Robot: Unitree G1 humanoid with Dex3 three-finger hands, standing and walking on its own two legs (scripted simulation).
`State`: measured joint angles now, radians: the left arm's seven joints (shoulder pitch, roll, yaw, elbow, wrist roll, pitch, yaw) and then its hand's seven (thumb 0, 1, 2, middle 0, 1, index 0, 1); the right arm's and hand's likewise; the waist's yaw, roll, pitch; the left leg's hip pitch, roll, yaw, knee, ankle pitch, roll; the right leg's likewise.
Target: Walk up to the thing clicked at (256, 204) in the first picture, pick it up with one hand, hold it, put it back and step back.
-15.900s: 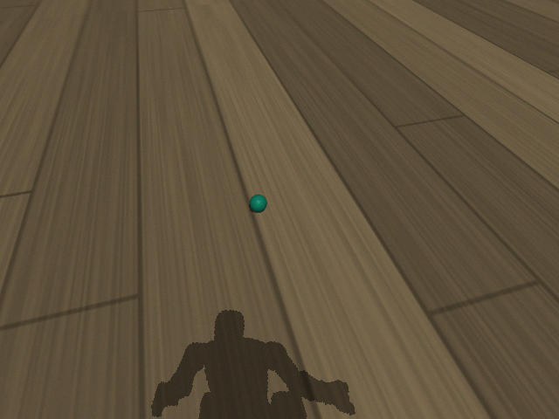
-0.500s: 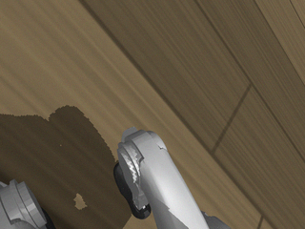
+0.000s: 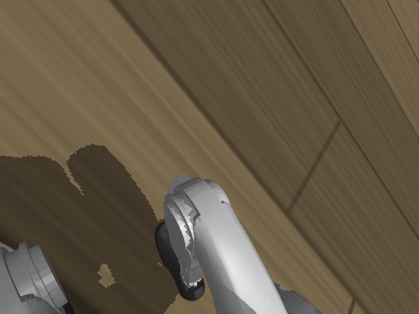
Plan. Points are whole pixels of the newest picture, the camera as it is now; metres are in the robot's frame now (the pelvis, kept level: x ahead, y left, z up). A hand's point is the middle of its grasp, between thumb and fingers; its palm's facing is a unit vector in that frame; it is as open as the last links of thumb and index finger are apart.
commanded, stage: close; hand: left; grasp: from above
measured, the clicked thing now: out of the picture +0.48 +0.31 -0.27
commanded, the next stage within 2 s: settle in 0.78 s
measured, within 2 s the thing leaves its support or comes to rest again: leaves its support in 1.16 s
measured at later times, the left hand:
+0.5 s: hand out of the picture +0.46 +0.30 -0.25, palm faces -0.43 -0.17 -0.89, open 10.4 cm
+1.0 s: hand out of the picture +0.46 +0.30 -0.25, palm faces -0.43 -0.16 -0.89, open 10.3 cm
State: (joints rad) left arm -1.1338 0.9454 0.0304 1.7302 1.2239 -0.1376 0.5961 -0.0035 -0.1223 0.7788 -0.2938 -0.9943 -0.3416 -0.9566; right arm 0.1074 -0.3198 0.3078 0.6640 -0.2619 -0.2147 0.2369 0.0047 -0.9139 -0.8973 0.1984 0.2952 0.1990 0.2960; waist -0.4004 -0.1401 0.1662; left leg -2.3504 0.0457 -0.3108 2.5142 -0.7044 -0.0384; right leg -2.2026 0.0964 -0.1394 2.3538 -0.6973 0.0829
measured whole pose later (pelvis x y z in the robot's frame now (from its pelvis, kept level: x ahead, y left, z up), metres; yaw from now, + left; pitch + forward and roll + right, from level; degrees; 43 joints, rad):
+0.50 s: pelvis +0.00 +0.00 +0.00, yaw +0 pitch +29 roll -14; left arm -1.13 0.96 0.04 1.72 1.19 -0.12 0.58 -0.02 -0.03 0.60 -0.41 -0.84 -0.53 -0.82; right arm 0.12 -0.32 0.32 0.65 -0.26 -0.21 0.24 0.00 -0.91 -0.90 0.20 0.30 0.20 0.30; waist -0.41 -0.14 0.18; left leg -2.35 0.05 -0.31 2.51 -0.70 -0.04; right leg -2.20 0.10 -0.14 2.35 -0.69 0.09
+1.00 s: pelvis +0.00 +0.00 +0.00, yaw +0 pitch +28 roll -14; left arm -1.13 0.96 0.03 1.72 1.19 -0.11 0.58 -0.02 -0.06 0.54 -0.52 -0.75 -0.64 -0.72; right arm 0.11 -0.32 0.34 0.63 -0.26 -0.21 0.23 0.00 -0.92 -0.90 0.20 0.30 0.20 0.30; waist -0.41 -0.14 0.19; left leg -2.35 0.05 -0.32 2.51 -0.70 -0.04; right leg -2.20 0.10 -0.14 2.35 -0.68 0.09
